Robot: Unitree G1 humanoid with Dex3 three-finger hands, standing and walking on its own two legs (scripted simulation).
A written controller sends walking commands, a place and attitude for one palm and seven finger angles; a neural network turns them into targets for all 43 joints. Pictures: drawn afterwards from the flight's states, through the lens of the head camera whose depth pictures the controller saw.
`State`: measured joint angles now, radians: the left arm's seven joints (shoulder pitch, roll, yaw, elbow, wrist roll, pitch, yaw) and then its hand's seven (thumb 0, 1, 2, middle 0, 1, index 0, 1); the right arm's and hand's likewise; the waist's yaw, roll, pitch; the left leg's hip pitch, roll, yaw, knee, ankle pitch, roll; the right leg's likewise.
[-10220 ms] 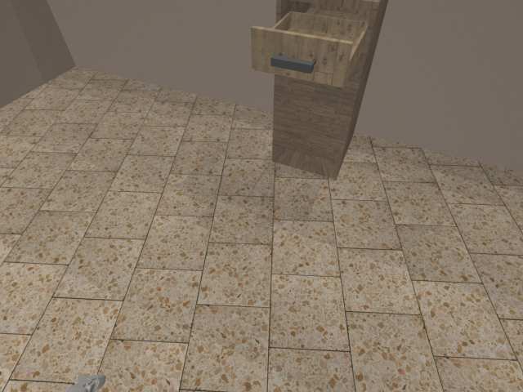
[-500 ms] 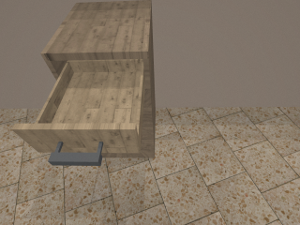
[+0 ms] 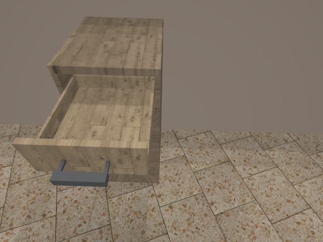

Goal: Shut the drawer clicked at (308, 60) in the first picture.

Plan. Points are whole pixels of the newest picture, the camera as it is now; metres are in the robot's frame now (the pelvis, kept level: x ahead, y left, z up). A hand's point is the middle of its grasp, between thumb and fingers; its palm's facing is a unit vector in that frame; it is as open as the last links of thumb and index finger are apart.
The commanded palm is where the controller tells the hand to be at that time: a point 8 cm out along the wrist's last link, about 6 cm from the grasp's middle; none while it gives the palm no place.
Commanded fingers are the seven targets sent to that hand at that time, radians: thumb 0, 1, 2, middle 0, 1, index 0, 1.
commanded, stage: look again from close up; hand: left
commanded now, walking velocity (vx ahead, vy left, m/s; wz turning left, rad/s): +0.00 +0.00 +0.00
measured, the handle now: (82, 171) +0.29 +0.23 +0.00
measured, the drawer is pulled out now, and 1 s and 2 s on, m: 0.30 0.29 0.29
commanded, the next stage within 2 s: raise the hand and make a fist in 0.52 s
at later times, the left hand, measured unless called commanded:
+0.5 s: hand out of the picture -0.03 +0.17 -0.18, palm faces +0.02 -0.99 -0.16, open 7.3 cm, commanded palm none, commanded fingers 0.00 0.90 0.90 -0.20 -0.30 -0.20 -0.30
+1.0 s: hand out of the picture +0.10 +0.15 -0.04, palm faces +0.06 -1.00 +0.07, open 6.5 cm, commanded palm +0.08 +0.23 -0.03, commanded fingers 0.00 0.90 0.90 -0.60 -0.73 -0.60 -0.73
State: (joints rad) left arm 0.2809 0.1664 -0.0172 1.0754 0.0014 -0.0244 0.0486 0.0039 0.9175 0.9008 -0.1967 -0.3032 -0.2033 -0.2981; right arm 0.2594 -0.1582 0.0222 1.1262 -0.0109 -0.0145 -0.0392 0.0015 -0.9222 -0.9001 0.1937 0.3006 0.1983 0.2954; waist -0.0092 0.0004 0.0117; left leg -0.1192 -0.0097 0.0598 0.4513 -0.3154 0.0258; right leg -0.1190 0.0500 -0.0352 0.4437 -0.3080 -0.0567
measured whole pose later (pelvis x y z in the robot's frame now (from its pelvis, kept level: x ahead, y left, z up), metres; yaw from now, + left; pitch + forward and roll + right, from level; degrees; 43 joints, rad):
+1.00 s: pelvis -0.06 +0.01 -0.05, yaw +2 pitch +8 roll +0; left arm 0.53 0.12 -0.02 0.07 -0.17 -0.42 -0.15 0.01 0.93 0.90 -0.40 -0.53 -0.34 -0.50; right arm 0.19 -0.26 -0.05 0.57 0.00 -0.29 0.00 0.01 -0.91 -0.90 0.19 0.30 0.20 0.30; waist 0.01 -0.04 -0.12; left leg -0.62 -0.03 0.05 0.90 -0.42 0.04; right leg -0.62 0.01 -0.07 0.91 -0.43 -0.05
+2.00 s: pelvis -0.05 +0.02 -0.03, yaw +3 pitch +3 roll -1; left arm 0.62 0.21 0.04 -0.42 -0.22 -0.15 -0.19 0.01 0.90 0.90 -1.36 -1.56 -1.36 -1.56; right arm 0.21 -0.20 0.06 0.52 0.05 -0.26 -0.03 0.01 -0.90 -0.90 0.20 0.30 0.20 0.30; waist 0.04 0.06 -0.10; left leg -0.45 -0.03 0.02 0.80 -0.41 0.05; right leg -0.42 0.01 -0.10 0.77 -0.41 -0.04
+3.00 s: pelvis -0.05 -0.02 -0.03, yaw +4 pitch +3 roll +0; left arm 0.46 0.23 0.16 -0.17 -0.28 -0.23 -0.25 0.01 0.90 0.90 -1.40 -1.60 -1.40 -1.60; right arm 0.23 -0.25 0.03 0.63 0.04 -0.31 -0.06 0.01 -0.90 -0.90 0.20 0.30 0.20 0.30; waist 0.02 0.06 -0.05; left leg -0.44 0.00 -0.01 0.74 -0.37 0.01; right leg -0.40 0.04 -0.12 0.71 -0.37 -0.08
